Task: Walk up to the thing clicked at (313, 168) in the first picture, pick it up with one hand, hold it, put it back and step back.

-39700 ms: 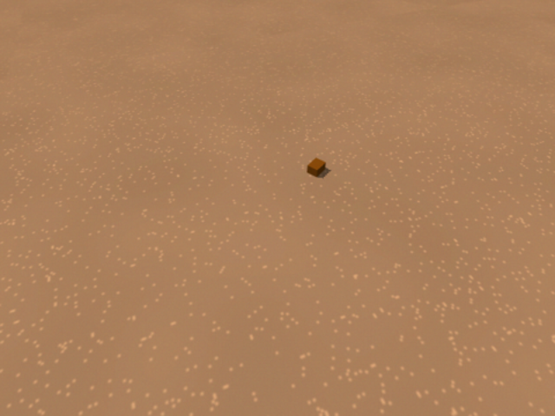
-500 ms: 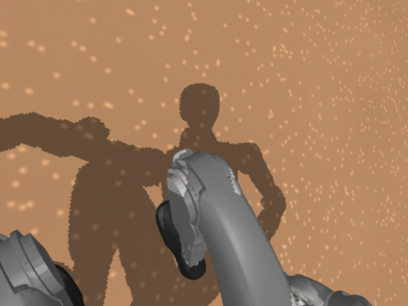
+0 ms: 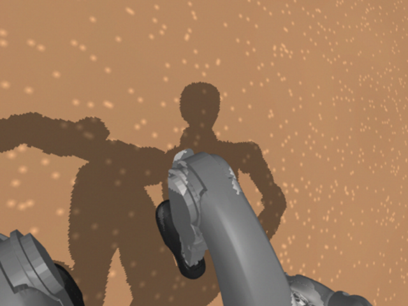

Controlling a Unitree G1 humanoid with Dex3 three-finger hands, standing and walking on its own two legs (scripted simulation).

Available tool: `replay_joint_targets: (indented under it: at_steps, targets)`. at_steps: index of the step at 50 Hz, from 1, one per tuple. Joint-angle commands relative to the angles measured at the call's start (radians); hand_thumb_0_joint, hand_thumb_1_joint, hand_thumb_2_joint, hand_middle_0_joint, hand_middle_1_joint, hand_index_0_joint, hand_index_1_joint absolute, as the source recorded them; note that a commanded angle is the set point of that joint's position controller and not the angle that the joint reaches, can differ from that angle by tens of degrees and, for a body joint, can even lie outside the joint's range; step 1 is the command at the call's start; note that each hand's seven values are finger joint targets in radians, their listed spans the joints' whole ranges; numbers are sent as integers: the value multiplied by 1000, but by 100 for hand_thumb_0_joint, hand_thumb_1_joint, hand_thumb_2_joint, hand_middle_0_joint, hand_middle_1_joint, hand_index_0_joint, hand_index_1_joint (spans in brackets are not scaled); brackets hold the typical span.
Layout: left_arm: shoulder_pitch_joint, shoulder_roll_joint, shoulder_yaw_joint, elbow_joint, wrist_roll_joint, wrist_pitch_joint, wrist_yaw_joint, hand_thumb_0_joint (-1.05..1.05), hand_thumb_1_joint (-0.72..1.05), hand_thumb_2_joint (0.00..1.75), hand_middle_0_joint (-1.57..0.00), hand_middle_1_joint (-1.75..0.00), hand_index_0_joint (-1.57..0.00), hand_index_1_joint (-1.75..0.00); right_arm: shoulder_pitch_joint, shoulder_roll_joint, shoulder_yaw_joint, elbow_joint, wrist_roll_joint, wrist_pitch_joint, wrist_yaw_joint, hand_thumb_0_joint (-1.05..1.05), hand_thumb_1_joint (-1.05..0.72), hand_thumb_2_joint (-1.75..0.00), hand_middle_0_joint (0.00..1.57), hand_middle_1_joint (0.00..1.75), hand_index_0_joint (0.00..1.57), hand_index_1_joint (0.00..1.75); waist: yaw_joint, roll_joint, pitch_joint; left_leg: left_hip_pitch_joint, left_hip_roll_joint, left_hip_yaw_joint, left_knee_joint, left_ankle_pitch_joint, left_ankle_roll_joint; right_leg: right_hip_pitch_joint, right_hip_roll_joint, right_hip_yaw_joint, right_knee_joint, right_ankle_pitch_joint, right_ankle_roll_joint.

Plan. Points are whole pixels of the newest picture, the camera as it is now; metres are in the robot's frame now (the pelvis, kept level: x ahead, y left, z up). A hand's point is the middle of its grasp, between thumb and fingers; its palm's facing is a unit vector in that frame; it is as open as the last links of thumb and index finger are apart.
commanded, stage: close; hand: left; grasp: from above
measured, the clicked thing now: out of the picture +0.42 +0.35 -0.28
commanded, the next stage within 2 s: settle in 0.76 s
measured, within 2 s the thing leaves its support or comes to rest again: leaves its support in 1.24 s
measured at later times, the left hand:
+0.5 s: hand out of the picture +0.42 +0.33 -0.25, palm faces +0.12 -0.46 -0.88, open 9.7 cm
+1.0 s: hand out of the picture +0.42 +0.33 -0.24, palm faces +0.11 -0.47 -0.88, open 9.1 cm
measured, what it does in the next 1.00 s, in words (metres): stands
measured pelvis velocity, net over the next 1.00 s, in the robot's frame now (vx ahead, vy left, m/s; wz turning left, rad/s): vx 0.00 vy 0.00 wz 0.00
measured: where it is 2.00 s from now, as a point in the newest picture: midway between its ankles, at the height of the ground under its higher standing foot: (135, 284)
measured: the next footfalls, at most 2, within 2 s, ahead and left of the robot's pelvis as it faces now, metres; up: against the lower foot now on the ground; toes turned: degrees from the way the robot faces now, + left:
none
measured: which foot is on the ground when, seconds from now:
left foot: down 0.00-1.00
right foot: down 0.00-1.00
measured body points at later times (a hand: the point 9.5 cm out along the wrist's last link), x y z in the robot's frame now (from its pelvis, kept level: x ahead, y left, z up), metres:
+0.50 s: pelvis +0.00 +0.00 +0.00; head +0.29 +0.10 +0.32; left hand +0.42 +0.35 -0.20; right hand +0.03 -0.26 -0.05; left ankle +0.06 +0.14 -0.27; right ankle +0.11 -0.13 -0.27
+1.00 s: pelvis +0.00 +0.00 +0.00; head +0.29 +0.10 +0.32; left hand +0.42 +0.35 -0.19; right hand +0.03 -0.26 -0.06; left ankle +0.06 +0.14 -0.27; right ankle +0.11 -0.13 -0.27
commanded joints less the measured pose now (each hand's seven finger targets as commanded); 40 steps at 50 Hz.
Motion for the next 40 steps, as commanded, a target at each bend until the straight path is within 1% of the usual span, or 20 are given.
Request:
replay_joint_targets:
  at_steps: [1, 4, 6, 7, 10, 12, 15, 17, 20, 23, 24, 25, 26, 27, 28, 31, 32, 34, 36, 40]
  targets:
    - [-202, 188, -31, -74, 44, -8, 25, 0, 15, 51, -61, -48, -59, -50, 217, -345, -92, 52, 6, 4, -1, 0, -89, -90, 20, 30, 20, 30, -94, 518, -681, 484, 28, 134, -248, 227, 60, 362, 27, -132, -222, 377, -44]
    - [-201, 180, -27, -70, 31, -8, 31, 0, 14, 51, -60, -48, -58, -50, 210, -345, -92, 37, 5, 0, 1, 0, -89, -90, 20, 30, 20, 30, -88, 508, -680, 496, 28, 128, -244, 238, 61, 366, 24, -136, -213, 380, -43]
    - [-216, 175, -32, -81, 21, -6, 34, 0, 15, 50, -61, -47, -59, -49, 195, -349, -94, 41, -1, -1, 4, 0, -89, -90, 20, 30, 20, 30, -93, 512, -674, 501, 24, 129, -244, 231, 62, 366, 16, -141, -199, 373, -43]
    - [-205, 193, -17, -72, 29, -8, 40, 0, 15, 49, -62, -45, -59, -48, 207, -347, -92, 37, 3, 1, 2, 0, -89, -90, 20, 30, 20, 30, -90, 508, -680, 502, 28, 123, -250, 221, 63, 359, 19, -142, -206, 364, -49]
    - [-201, 183, -29, -66, 39, -11, 36, 0, 18, 48, -64, -43, -62, -46, 201, -333, -85, 41, 0, 3, 0, 0, -89, -90, 20, 30, 20, 30, -95, 509, -666, 474, 24, 135, -242, 208, 66, 349, 21, -130, -224, 359, -49]
    - [-204, 180, -24, -60, 25, -15, 37, 0, 18, 48, -64, -44, -61, -47, 203, -346, -88, 46, 1, -2, -1, 0, -89, -90, 20, 30, 20, 30, -100, 510, -668, 495, 26, 132, -244, 221, 61, 353, 21, -135, -220, 367, -45]
    - [-197, 182, -29, -70, 25, -15, 29, 0, 15, 50, -61, -47, -59, -49, 182, -341, -94, 57, -5, -5, -1, 0, -89, -90, 20, 30, 20, 30, -94, 496, -651, 474, 18, 141, -236, 197, 69, 351, 15, -139, -213, 347, -43]
    - [-196, 168, -31, -71, 8, -16, 31, 0, 18, 51, -64, -46, -61, -49, 178, -347, -91, 40, -5, -4, 2, 0, -89, -90, 20, 30, 20, 30, -93, 500, -663, 509, 20, 130, -239, 221, 61, 352, 14, -146, -196, 356, -43]
    - [-188, 173, -31, -58, 16, -20, 35, 0, 21, 48, -67, -43, -64, -46, 202, -348, -86, 48, 0, -2, 4, 0, -89, -90, 20, 30, 20, 30, -93, 498, -674, 488, 25, 133, -237, 228, 64, 368, 22, -138, -210, 376, -46]
    - [-192, 179, -26, -56, 11, -22, 28, 0, 22, 49, -67, -43, -65, -46, 185, -345, -89, 61, 0, -5, 4, 0, -89, -90, 20, 30, 20, 30, -90, 479, -665, 461, 17, 147, -233, 207, 68, 363, 18, -136, -219, 359, -40]
    - [-185, 172, -27, -64, 8, -21, 24, 0, 20, 50, -66, -44, -63, -47, 190, -340, -89, 44, -1, -5, 4, 0, -89, -90, 20, 30, 20, 30, -95, 478, -657, 465, 15, 138, -230, 216, 70, 357, 13, -136, -210, 359, -38]
    - [-179, 164, -34, -47, 12, -21, 24, 0, 22, 48, -67, -43, -65, -46, 194, -350, -90, 50, -1, -4, 5, 0, -89, -90, 20, 30, 20, 30, -92, 487, -667, 479, 20, 138, -237, 211, 63, 357, 23, -139, -211, 352, -42]
    - [-189, 184, -21, -60, 10, -21, 21, 0, 22, 48, -66, -43, -64, -46, 172, -345, -90, 48, -1, -8, 0, 0, -89, -90, 20, 30, 20, 30, -87, 483, -659, 483, 17, 136, -236, 205, 66, 346, 12, -142, -204, 347, -42]
    - [-183, 175, -32, -52, 21, -22, 18, 0, 21, 47, -66, -42, -64, -44, 183, -345, -91, 59, -1, -8, 1, 0, -89, -90, 20, 30, 20, 30, -90, 496, -653, 471, 19, 137, -238, 201, 66, 345, 19, -137, -211, 349, -42]
    - [-178, 164, -30, -54, 17, -24, 17, 0, 22, 49, -67, -43, -65, -46, 193, -340, -87, 44, 0, -8, 2, 0, -89, -90, 20, 30, 20, 30, -93, 482, -662, 478, 18, 130, -238, 208, 65, 348, 16, -139, -205, 349, -45]
    - [-169, 168, -40, -54, 34, -26, 15, 0, 27, 49, -71, -42, -68, -45, 199, -339, -89, 47, 1, -7, 4, 0, -89, -90, 20, 30, 20, 30, -91, 481, -666, 474, 18, 134, -239, 209, 66, 359, 22, -133, -214, 356, -44]
    - [-182, 163, -34, -43, 21, -27, 21, 0, 28, 48, -72, -41, -69, -44, 192, -348, -92, 55, 5, -9, 3, 0, -89, -90, 20, 30, 20, 30, -88, 478, -660, 471, 22, 132, -234, 210, 65, 349, 20, -138, -211, 355, -43]
    - [-169, 159, -31, -34, 21, -28, 31, 0, 28, 47, -72, -39, -69, -42, 204, -345, -89, 48, 3, -8, 5, 0, -89, -90, 20, 30, 20, 30, -87, 475, -673, 481, 23, 127, -236, 219, 65, 364, 24, -138, -209, 363, -44]
    - [-188, 165, -26, -45, 10, -27, 26, 0, 28, 47, -72, -39, -69, -42, 177, -341, -92, 59, -4, -10, 3, 0, -89, -90, 20, 30, 20, 30, -89, 475, -658, 464, 16, 141, -228, 200, 71, 353, 16, -139, -212, 346, -42]
    - [-182, 166, -26, -44, 5, -31, 18, 0, 26, 46, -71, -39, -68, -42, 179, -342, -89, 51, -4, -12, 2, 0, -89, -90, 20, 30, 20, 30, -88, 490, -661, 474, 16, 135, -238, 206, 65, 341, 14, -141, -200, 345, -45]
